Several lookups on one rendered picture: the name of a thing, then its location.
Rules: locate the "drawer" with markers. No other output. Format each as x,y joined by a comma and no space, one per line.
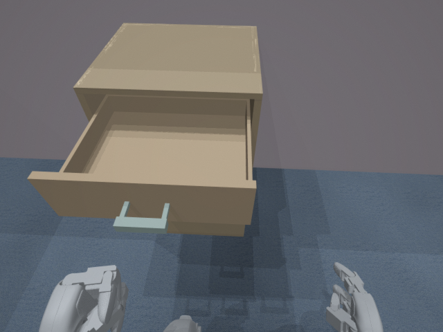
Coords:
193,153

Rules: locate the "left robot hand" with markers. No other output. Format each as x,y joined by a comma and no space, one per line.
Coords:
96,295

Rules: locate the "cabinet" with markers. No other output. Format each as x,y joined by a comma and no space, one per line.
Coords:
179,60

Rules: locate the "right robot hand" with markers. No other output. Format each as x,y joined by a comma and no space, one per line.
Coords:
359,312

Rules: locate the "handle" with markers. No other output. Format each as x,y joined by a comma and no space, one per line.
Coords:
142,225

